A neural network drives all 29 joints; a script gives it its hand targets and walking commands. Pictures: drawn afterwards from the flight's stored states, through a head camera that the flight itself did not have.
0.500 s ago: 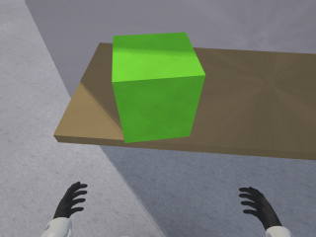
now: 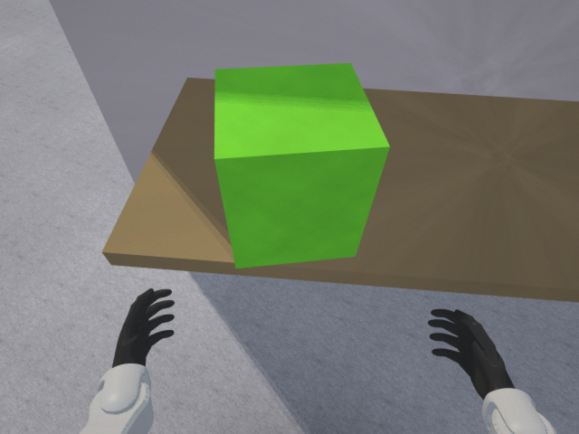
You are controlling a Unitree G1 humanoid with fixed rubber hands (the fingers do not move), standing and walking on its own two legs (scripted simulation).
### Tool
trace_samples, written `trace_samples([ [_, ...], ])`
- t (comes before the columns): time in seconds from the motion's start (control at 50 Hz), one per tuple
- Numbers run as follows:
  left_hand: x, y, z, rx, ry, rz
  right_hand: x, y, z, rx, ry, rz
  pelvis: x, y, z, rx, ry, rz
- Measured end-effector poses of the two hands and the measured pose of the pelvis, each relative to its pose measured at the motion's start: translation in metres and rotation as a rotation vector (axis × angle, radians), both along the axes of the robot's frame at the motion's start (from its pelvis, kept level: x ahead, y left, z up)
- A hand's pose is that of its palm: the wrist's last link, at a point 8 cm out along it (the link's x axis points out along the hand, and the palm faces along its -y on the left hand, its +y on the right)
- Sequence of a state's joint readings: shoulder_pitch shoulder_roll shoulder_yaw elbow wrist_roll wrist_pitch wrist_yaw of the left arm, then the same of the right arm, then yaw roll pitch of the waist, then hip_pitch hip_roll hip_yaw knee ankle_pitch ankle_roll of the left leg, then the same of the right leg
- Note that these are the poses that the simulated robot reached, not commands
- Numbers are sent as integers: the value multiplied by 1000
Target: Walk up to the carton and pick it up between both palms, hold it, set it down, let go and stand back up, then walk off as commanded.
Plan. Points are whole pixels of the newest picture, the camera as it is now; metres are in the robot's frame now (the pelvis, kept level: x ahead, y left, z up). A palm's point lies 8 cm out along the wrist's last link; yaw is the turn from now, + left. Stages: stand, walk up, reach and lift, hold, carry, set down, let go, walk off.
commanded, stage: reach and lift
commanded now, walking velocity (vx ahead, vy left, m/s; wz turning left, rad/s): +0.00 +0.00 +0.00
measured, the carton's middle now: (290, 170) +0.49 +0.04 +0.07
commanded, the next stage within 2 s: none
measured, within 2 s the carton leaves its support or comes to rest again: neither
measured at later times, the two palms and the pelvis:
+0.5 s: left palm (140, 316) +0.23 +0.21 +0.06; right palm (485, 330) +0.25 -0.22 +0.05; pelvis +0.02 +0.00 +0.00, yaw +0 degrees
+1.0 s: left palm (160, 245) +0.30 +0.19 +0.12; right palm (473, 250) +0.33 -0.20 +0.10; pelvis +0.01 +0.00 +0.00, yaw -1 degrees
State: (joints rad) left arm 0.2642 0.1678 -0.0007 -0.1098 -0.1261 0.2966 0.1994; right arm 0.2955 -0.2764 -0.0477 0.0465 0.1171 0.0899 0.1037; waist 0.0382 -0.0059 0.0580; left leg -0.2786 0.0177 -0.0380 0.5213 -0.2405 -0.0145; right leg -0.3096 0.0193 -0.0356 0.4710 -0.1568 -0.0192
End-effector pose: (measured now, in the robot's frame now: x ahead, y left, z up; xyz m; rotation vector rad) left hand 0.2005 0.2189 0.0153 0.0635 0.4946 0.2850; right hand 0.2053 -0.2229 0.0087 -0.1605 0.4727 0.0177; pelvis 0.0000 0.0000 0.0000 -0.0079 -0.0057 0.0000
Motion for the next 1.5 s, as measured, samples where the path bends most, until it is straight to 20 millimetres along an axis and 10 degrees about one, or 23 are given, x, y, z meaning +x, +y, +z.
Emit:
trace_samples([
  [0.54, 39, -15, 53, -59, -124, -2, 46, 8, 41, 53, -139, -13, 16, 0, 3, 1, 37, -2],
  [1.5, 154, -17, 142, 22, -175, -71, 200, 24, 131, 80, -222, 29, 10, 2, 3, 3, 27, -12],
])
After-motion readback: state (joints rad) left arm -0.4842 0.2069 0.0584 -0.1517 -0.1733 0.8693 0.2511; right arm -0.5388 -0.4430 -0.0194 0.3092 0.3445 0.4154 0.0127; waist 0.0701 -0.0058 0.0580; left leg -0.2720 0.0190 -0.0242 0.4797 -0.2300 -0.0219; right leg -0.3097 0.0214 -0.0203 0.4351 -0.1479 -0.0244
